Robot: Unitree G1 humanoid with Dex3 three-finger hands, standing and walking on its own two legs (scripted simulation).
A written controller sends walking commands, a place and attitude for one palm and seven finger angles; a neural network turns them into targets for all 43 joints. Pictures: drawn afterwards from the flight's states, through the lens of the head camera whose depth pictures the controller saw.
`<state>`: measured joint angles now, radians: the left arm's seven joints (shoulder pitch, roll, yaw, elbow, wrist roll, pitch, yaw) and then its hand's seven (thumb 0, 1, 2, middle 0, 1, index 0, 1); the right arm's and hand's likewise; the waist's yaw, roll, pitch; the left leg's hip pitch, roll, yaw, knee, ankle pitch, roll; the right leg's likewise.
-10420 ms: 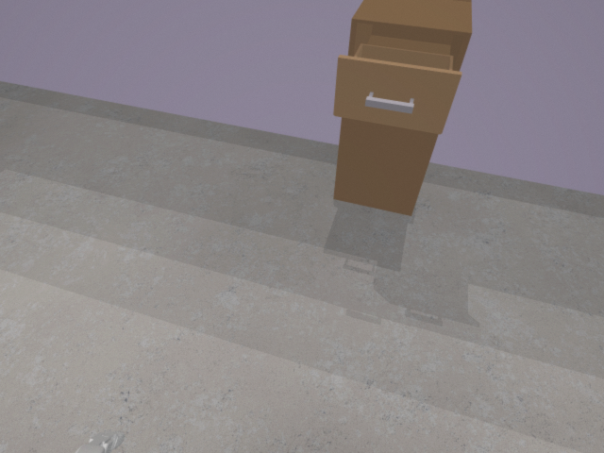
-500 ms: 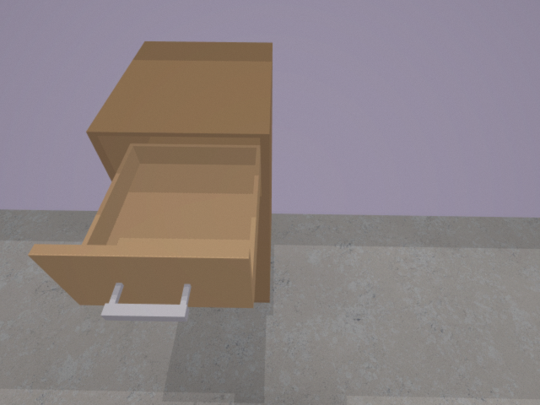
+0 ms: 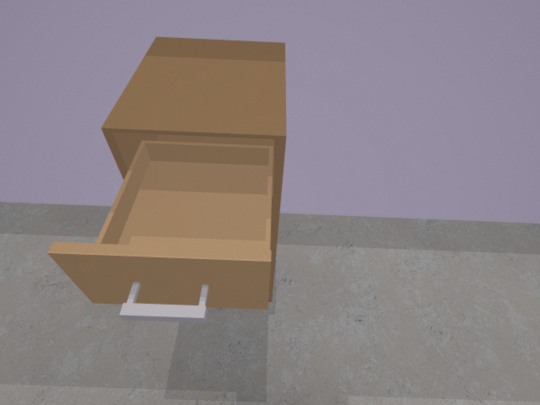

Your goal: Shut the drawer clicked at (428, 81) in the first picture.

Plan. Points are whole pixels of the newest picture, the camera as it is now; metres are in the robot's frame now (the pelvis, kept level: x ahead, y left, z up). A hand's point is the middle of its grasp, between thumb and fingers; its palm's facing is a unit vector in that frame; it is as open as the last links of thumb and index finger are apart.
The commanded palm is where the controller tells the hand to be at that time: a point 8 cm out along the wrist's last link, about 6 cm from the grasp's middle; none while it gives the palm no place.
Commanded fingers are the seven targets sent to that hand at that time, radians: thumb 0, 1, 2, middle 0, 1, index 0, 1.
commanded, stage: look again from close up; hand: left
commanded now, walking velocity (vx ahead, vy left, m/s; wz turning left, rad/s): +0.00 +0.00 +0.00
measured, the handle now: (167, 301) +0.28 +0.19 -0.05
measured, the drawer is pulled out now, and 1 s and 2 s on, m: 0.30 0.27 0.27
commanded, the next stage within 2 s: raise the hand and make a fist in 0.02 s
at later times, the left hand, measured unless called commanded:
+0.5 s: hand out of the picture +0.11 +0.14 -0.04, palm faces +0.10 -0.99 +0.04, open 6.4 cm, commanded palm +0.09 +0.21 -0.04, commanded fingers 0.00 0.90 0.90 -0.60 -0.73 -0.60 -0.73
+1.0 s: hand (154, 396) +0.14 +0.16 +0.00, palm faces +0.12 -0.99 -0.08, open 3.7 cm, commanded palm +0.08 +0.21 +0.00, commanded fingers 0.00 0.90 0.90 -1.10 -1.27 -1.10 -1.27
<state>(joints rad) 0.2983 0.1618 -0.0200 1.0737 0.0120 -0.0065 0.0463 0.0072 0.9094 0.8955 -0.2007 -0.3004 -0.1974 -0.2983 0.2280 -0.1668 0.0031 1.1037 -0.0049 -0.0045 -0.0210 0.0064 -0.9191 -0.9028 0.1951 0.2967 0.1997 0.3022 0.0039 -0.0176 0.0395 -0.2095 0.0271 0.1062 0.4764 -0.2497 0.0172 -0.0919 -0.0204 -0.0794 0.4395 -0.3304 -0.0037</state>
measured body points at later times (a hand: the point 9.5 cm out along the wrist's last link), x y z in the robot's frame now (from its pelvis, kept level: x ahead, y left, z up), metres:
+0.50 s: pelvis -0.06 -0.01 -0.06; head -0.03 +0.01 +0.39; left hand +0.10 +0.19 -0.04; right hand +0.15 -0.24 -0.11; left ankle +0.00 +0.11 -0.74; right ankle -0.06 -0.11 -0.74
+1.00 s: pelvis -0.04 -0.03 -0.06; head -0.01 -0.04 +0.39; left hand +0.12 +0.21 +0.00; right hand +0.11 -0.27 -0.15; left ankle +0.00 +0.11 -0.74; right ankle -0.06 -0.11 -0.74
